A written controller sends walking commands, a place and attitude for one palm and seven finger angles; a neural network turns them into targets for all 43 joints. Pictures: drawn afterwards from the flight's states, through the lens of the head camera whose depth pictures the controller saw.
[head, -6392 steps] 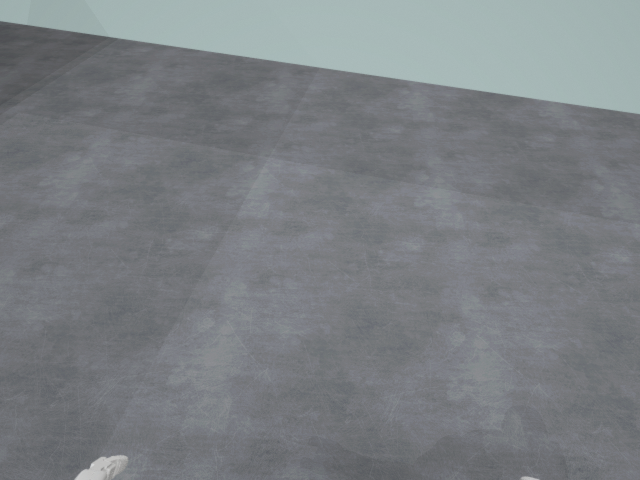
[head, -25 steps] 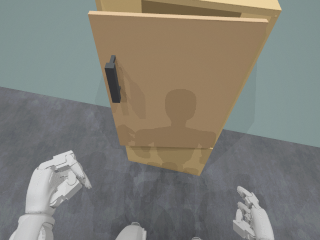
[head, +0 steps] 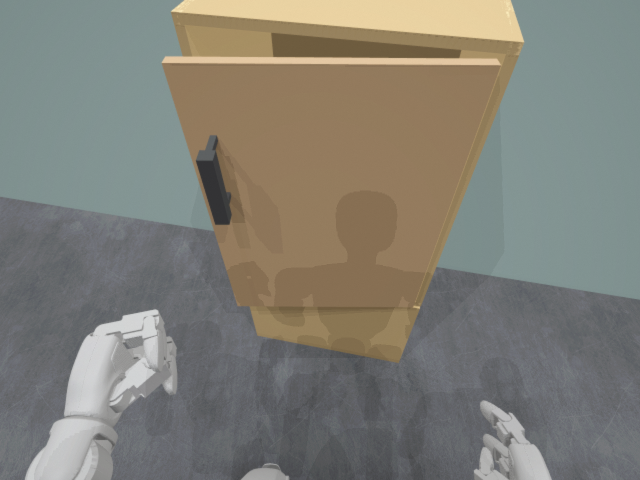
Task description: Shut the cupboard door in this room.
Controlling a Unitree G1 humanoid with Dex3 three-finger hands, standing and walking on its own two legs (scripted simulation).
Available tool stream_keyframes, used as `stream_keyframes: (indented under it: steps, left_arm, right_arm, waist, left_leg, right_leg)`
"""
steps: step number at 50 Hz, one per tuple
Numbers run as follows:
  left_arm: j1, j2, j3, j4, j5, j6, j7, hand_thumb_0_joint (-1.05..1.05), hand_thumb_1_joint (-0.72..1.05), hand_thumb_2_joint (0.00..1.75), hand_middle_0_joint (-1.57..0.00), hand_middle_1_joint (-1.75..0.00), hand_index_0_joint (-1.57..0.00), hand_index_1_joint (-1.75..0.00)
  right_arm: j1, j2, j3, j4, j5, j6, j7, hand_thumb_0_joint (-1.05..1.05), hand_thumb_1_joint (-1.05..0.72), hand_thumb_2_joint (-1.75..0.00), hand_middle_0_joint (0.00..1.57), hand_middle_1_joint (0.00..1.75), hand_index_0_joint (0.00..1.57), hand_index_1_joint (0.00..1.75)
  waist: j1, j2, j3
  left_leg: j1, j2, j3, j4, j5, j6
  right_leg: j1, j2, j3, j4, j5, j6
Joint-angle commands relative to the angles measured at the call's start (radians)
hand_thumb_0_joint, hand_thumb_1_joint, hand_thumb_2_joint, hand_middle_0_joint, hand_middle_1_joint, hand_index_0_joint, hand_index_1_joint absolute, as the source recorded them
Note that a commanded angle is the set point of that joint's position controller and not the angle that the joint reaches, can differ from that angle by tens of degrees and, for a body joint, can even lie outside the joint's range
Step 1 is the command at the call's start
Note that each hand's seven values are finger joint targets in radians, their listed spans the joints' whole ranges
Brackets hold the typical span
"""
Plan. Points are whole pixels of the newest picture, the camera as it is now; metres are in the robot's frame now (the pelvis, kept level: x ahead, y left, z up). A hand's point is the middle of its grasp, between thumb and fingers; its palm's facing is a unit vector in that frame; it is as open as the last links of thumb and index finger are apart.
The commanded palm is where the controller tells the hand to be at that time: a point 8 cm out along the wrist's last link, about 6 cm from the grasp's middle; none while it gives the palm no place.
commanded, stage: raise the hand and make a fist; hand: left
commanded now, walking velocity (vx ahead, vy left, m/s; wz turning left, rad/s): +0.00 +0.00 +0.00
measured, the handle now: (217, 180) +0.52 +0.19 +0.08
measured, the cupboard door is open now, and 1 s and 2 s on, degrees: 11 11 11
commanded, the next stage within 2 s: bring the fist close to the handle in 0.22 s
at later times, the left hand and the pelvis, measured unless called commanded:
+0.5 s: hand (179, 340) +0.25 +0.17 +0.08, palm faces +0.09 -1.00 -0.04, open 3.1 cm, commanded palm +0.24 +0.22 +0.08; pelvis +0.00 -0.02 +0.00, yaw +0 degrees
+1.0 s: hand (216, 276) +0.34 +0.16 +0.08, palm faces +0.03 -1.00 -0.02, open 3.1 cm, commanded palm +0.33 +0.21 +0.08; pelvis +0.00 -0.01 +0.00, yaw -1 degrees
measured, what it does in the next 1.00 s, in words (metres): stands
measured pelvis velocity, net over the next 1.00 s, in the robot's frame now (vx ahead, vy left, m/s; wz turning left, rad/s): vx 0.00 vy -0.01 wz -0.02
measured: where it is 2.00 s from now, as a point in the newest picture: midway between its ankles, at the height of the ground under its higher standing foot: outside the picture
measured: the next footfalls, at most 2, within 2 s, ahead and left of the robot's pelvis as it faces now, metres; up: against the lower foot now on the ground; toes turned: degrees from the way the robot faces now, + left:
none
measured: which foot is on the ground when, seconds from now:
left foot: down 0.00-1.00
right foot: down 0.00-1.00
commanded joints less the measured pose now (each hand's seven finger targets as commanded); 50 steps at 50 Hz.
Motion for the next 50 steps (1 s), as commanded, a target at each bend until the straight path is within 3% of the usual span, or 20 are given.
stream_keyframes:
  steps: [1,3,6,8,9,13,16,18,19,22,27,30,33,34,36,38,41,44,50]
  left_arm:
    - [-0.105,0.156,0.11,-0.274,-0.011,-0.107,0.02,0.0,0.9,0.9,-1.3,-1.5,-1.3,-1.5]
    - [-0.116,0.172,0.132,-0.285,-0.007,-0.147,0.045,0.0,0.9,0.9,-1.3,-1.5,-1.3,-1.5]
    - [-0.103,0.118,0.092,-0.246,-0.004,-0.182,0.052,0.0,0.9,0.9,-1.3,-1.5,-1.3,-1.5]
    - [-0.065,0.105,0.071,-0.198,-0.003,-0.17,0.032,0.0,0.9,0.9,-1.3,-1.5,-1.3,-1.5]
    - [-0.043,0.089,0.049,-0.174,-0.002,-0.155,0.019,0.0,0.9,0.9,-1.3,-1.5,-1.3,-1.5]
    - [-0.035,0.119,0.06,-0.166,-0.008,-0.095,-0.014,0.0,0.9,0.9,-1.3,-1.5,-1.3,-1.5]
    - [-0.095,0.132,0.089,-0.231,-0.012,-0.108,-0.001,0.0,0.9,0.9,-1.3,-1.5,-1.3,-1.5]
    - [-0.202,0.16,0.109,-0.247,-0.003,-0.137,0.03,0.0,0.9,0.9,-1.3,-1.5,-1.3,-1.5]
    - [-0.264,0.126,0.079,-0.24,0.003,-0.153,0.04,0.0,0.9,0.9,-1.3,-1.5,-1.3,-1.5]
    - [-0.322,0.115,0.078,-0.153,0.005,-0.179,0.047,0.0,0.9,0.9,-1.3,-1.5,-1.3,-1.5]
    - [-0.354,0.093,0.015,-0.043,0.023,-0.112,0.002,0.0,0.9,0.9,-1.3,-1.5,-1.3,-1.5]
    - [-0.424,0.127,0.052,-0.009,0.021,-0.065,0.012,0.0,0.9,0.9,-1.3,-1.5,-1.3,-1.5]
    - [-0.491,0.179,0.131,0.005,0.019,-0.075,0.054,0.0,0.9,0.9,-1.3,-1.5,-1.3,-1.5]
    - [-0.509,0.143,0.107,0.01,0.022,-0.087,0.065,0.0,0.9,0.9,-1.3,-1.5,-1.3,-1.5]
    - [-0.545,0.126,0.102,0.033,0.027,-0.114,0.086,0.0,0.9,0.9,-1.3,-1.5,-1.3,-1.5]
    - [-0.552,0.143,0.112,0.076,0.04,-0.132,0.096,0.0,0.9,0.9,-1.3,-1.5,-1.3,-1.5]
    - [-0.635,0.111,0.059,0.166,0.061,-0.134,0.081,0.0,0.9,0.9,-1.3,-1.5,-1.3,-1.5]
    - [-0.717,0.094,0.021,0.206,0.067,-0.124,0.063,0.0,0.9,0.9,-1.3,-1.5,-1.3,-1.5]
    - [-0.935,0.127,0.058,0.255,0.073,-0.149,0.107,0.0,0.9,0.9,-1.3,-1.5,-1.3,-1.5]
  right_arm:
    - [-0.092,-0.105,-0.057,-0.167,-0.004,-0.07,-0.016,0.0,-0.9,-0.9,0.2,0.3,0.2,0.3]
    - [-0.089,-0.103,-0.056,-0.155,-0.009,-0.071,-0.014,0.0,-0.9,-0.9,0.2,0.3,0.2,0.3]
    - [-0.093,-0.1,-0.057,-0.143,-0.011,-0.073,-0.005,0.0,-0.9,-0.9,0.2,0.3,0.2,0.3]
    - [-0.086,-0.107,-0.061,-0.138,-0.008,-0.068,-0.002,0.0,-0.9,-0.9,0.2,0.3,0.2,0.3]
    - [-0.088,-0.107,-0.062,-0.142,-0.002,-0.066,-0.002,0.0,-0.9,-0.9,0.2,0.3,0.2,0.3]
    - [-0.079,-0.113,-0.066,-0.155,0.005,-0.055,-0.011,0.0,-0.9,-0.9,0.2,0.3,0.2,0.3]
    - [-0.088,-0.104,-0.063,-0.162,0.001,-0.051,-0.016,0.0,-0.9,-0.9,0.2,0.3,0.2,0.3]
    - [-0.087,-0.104,-0.058,-0.144,-0.006,-0.051,-0.021,0.0,-0.9,-0.9,0.2,0.3,0.2,0.3]
    - [-0.098,-0.1,-0.056,-0.136,-0.007,-0.055,-0.019,0.0,-0.9,-0.9,0.2,0.3,0.2,0.3]
    - [-0.094,-0.103,-0.057,-0.106,-0.01,-0.06,-0.017,0.0,-0.9,-0.9,0.2,0.3,0.2,0.3]
    - [-0.085,-0.111,-0.061,-0.104,0.005,-0.051,-0.015,0.0,-0.9,-0.9,0.2,0.3,0.2,0.3]
    - [-0.084,-0.114,-0.061,-0.104,0.005,-0.038,-0.019,0.0,-0.9,-0.9,0.2,0.3,0.2,0.3]
    - [-0.09,-0.112,-0.062,-0.097,-0.002,-0.024,-0.021,0.0,-0.9,-0.9,0.2,0.3,0.2,0.3]
    - [-0.098,-0.102,-0.058,-0.098,-0.002,-0.022,-0.016,0.0,-0.9,-0.9,0.2,0.3,0.2,0.3]
    - [-0.094,-0.1,-0.06,-0.085,-0.006,-0.02,-0.009,0.0,-0.9,-0.9,0.2,0.3,0.2,0.3]
    - [-0.084,-0.107,-0.064,-0.075,-0.008,-0.013,-0.004,0.0,-0.9,-0.9,0.2,0.3,0.2,0.3]
    - [-0.073,-0.114,-0.068,-0.054,-0.005,0.0,0.001,0.0,-0.9,-0.9,0.2,0.3,0.2,0.3]
    - [-0.063,-0.121,-0.073,-0.051,0.001,0.008,0.001,0.0,-0.9,-0.9,0.2,0.3,0.2,0.3]
    - [-0.053,-0.123,-0.075,-0.025,-0.001,0.018,-0.007,0.0,-0.9,-0.9,0.2,0.3,0.2,0.3]
  waist:
    - [0.021,0.0,-0.174]
    - [0.021,-0.013,-0.167]
    - [0.008,0.012,-0.14]
    - [0.003,-0.02,-0.134]
    - [0.005,-0.008,-0.115]
    - [0.007,-0.058,-0.129]
    - [0.011,-0.038,-0.155]
    - [-0.004,-0.038,-0.142]
    - [-0.018,-0.019,-0.132]
    - [-0.027,-0.04,-0.129]
    - [-0.014,0.007,-0.179]
    - [-0.006,-0.03,-0.199]
    - [0.01,-0.063,-0.231]
    - [0.009,-0.041,-0.225]
    - [0.007,-0.034,-0.226]
    - [0.007,-0.049,-0.23]
    - [-0.021,-0.03,-0.195]
    - [-0.032,-0.024,-0.202]
    - [-0.043,-0.037,-0.263]
  left_leg:
    - [0.163,-0.03,-0.009,-0.136,0.176,0.017]
    - [0.155,-0.028,-0.011,-0.127,0.185,0.016]
    - [0.144,-0.029,-0.004,-0.117,0.168,0.014]
    - [0.129,-0.029,-0.003,-0.11,0.164,0.016]
    - [0.12,-0.031,0.001,-0.113,0.153,0.016]
    - [0.116,-0.03,0.001,-0.116,0.154,0.02]
    - [0.141,-0.032,0.003,-0.118,0.184,0.019]
    - [0.141,-0.028,-0.003,-0.11,0.175,0.02]
    - [0.148,-0.029,-0.006,-0.107,0.165,0.02]
    - [0.125,-0.028,-0.008,-0.092,0.133,0.017]
    - [0.152,-0.029,0.0,-0.115,0.152,0.019]
    - [0.159,-0.027,-0.001,-0.129,0.174,0.02]
    - [0.165,-0.027,0.003,-0.135,0.208,0.019]
    - [0.174,-0.028,0.005,-0.144,0.211,0.016]
    - [0.192,-0.026,0.008,-0.144,0.225,0.014]
    - [0.181,-0.025,0.01,-0.141,0.236,0.016]
    - [0.179,-0.023,0.016,-0.141,0.218,0.016]
    - [0.188,-0.021,0.011,-0.148,0.194,0.016]
    - [0.222,-0.017,-0.002,-0.149,0.194,0.016]
  right_leg:
    - [0.034,0.016,0.042,-0.157,0.215,-0.003]
    - [0.027,0.021,0.039,-0.144,0.225,-0.005]
    - [-0.005,0.019,0.039,-0.137,0.219,-0.004]
    - [0.002,0.017,0.052,-0.149,0.218,0.0]
    - [-0.001,0.012,0.059,-0.16,0.208,0.001]
    - [0.033,0.006,0.081,-0.185,0.207,0.011]
    - [0.047,0.004,0.074,-0.172,0.262,0.012]
    - [0.015,0.013,0.065,-0.158,0.24,0.008]
    - [-0.013,0.014,0.059,-0.152,0.228,0.006]
    - [-0.04,0.014,0.064,-0.149,0.185,0.005]
    - [-0.003,0.008,0.07,-0.16,0.216,0.002]
    - [0.028,0.005,0.07,-0.17,0.248,0.006]
    - [0.064,0.006,0.072,-0.165,0.291,0.008]
    - [0.063,0.005,0.064,-0.161,0.298,0.005]
    - [0.05,0.011,0.053,-0.15,0.319,0.003]
    - [0.056,0.011,0.055,-0.145,0.335,0.002]
    - [0.011,0.011,0.054,-0.15,0.327,0.003]
    - [0.0,0.011,0.055,-0.161,0.294,0.002]
    - [-0.017,0.016,0.048,-0.153,0.282,-0.001]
